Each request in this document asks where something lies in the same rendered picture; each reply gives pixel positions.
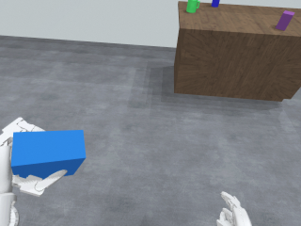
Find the robot left hand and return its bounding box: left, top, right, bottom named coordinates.
left=0, top=117, right=68, bottom=197

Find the sponge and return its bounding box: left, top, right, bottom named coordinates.
left=10, top=130, right=87, bottom=180

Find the table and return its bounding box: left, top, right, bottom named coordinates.
left=174, top=1, right=301, bottom=102

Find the robot right hand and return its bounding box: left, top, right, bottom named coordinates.
left=216, top=191, right=252, bottom=226

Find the robot left forearm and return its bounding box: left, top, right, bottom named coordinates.
left=0, top=192, right=20, bottom=226

